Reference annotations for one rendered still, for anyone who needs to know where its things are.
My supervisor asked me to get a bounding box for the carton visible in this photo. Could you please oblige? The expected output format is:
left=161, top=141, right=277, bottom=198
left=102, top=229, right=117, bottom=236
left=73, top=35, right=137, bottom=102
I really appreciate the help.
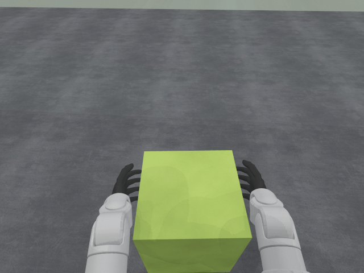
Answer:
left=133, top=150, right=252, bottom=273

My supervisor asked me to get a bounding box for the left robot forearm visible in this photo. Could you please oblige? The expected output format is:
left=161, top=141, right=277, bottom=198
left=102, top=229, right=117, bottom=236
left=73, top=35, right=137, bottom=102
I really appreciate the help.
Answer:
left=85, top=193, right=133, bottom=273

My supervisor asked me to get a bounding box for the left robot hand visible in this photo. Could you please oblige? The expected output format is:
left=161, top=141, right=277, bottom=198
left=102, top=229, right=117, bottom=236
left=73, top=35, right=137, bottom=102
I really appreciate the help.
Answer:
left=112, top=163, right=142, bottom=202

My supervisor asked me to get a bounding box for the right robot hand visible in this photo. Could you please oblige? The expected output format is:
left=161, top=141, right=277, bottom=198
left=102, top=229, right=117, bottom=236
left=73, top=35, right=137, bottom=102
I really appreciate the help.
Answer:
left=236, top=160, right=266, bottom=200

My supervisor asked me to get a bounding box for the right robot forearm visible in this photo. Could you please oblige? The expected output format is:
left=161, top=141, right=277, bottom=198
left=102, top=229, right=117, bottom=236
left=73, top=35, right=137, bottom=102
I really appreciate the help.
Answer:
left=250, top=188, right=310, bottom=273

